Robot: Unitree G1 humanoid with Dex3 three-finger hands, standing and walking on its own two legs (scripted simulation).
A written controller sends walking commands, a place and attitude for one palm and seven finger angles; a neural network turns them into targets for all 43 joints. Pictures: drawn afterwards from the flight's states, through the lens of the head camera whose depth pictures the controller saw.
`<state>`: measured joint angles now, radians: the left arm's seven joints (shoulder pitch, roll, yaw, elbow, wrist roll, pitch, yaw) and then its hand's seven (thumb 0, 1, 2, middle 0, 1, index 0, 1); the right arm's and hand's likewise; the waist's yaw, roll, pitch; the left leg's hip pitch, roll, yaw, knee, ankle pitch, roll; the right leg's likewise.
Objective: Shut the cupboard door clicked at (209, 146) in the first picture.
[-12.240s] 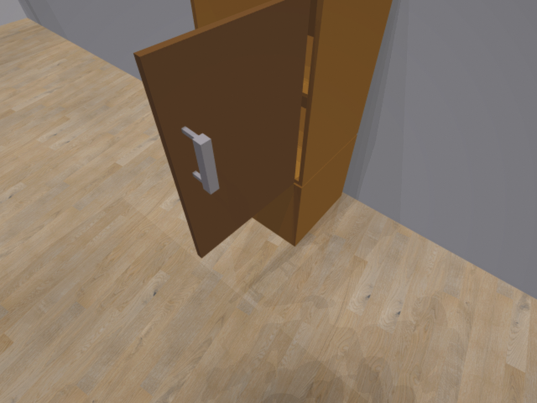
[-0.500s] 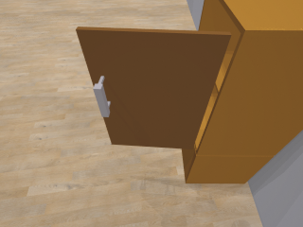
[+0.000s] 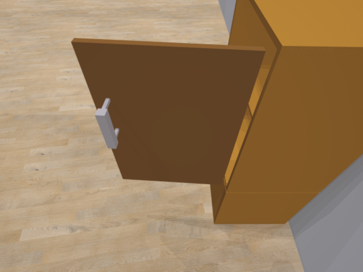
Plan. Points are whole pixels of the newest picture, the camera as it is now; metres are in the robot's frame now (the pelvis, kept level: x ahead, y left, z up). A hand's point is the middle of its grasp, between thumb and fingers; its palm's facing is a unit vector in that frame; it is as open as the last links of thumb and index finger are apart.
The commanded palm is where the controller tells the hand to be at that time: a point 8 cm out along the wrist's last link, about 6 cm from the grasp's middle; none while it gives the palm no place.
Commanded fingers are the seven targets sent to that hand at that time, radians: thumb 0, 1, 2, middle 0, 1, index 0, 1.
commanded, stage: look again from close up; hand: left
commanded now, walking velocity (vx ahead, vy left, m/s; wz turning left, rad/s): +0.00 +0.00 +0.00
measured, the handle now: (110, 123) +0.48 +0.23 +0.02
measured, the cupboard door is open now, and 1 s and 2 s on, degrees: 86 86 86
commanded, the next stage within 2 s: raise the hand and make a fist in 0.10 s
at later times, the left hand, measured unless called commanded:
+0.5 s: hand (110, 246) +0.18 +0.16 -0.02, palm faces +0.03 -1.00 -0.06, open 6.7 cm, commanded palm +0.11 +0.23 -0.06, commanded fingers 0.00 0.90 0.90 -0.47 -0.60 -0.47 -0.60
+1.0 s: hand (96, 250) +0.17 +0.19 -0.02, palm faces +0.02 -1.00 -0.03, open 4.3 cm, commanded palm +0.13 +0.24 -0.02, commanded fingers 0.00 0.90 0.90 -0.93 -1.10 -0.93 -1.10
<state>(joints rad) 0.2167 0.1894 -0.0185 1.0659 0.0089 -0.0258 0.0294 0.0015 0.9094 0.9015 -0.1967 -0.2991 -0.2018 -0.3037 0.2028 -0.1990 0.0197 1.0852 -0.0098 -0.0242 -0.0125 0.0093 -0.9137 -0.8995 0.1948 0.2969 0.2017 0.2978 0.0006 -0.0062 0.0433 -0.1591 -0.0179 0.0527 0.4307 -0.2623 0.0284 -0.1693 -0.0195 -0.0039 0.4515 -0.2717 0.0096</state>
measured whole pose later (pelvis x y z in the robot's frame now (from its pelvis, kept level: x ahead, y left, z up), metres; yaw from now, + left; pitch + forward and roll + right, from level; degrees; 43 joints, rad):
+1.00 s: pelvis -0.05 -0.01 -0.08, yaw +1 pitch +12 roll -2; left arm 0.40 0.25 0.21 -0.02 -0.32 -0.33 -0.30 0.02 0.90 0.90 -0.76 -0.91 -0.76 -0.91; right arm 0.30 -0.20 0.02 0.54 0.03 -0.25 -0.06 0.02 -0.91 -0.90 0.20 0.30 0.21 0.30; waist -0.01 0.03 -0.12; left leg -0.83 0.01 -0.03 1.11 -0.49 0.00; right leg -0.81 0.01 -0.07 1.06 -0.47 -0.03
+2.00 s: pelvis -0.03 -0.01 -0.05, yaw +2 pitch +8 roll -1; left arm 0.35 0.24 0.17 -0.08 -0.30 -0.25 -0.26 0.01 0.90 0.90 -1.30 -1.50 -1.30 -1.50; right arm 0.29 -0.26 0.03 0.51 0.04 -0.21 -0.05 0.02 -0.91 -0.90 0.20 0.30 0.20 0.30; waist 0.01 0.04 -0.09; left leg -0.63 0.00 -0.03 0.94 -0.46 0.01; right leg -0.61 0.00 -0.06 0.91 -0.44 -0.02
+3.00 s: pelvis -0.02 +0.00 -0.05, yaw +1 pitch +11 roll -1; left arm -0.30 0.33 0.29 0.56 -0.26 -0.28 -0.31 0.01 0.90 0.90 -1.30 -1.50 -1.30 -1.50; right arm 0.28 -0.26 0.03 0.61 0.05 -0.14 -0.06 0.02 -0.91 -0.90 0.20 0.30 0.20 0.30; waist -0.03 0.02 -0.08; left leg -0.66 -0.01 0.00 0.90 -0.44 0.02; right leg -0.65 0.00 -0.04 0.87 -0.41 -0.01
